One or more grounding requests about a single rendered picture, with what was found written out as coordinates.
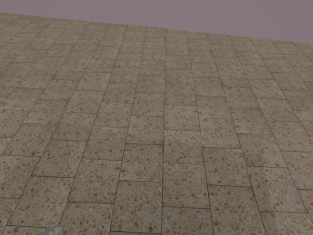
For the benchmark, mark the robot left hand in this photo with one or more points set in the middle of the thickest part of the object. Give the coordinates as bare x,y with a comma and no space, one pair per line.
54,230

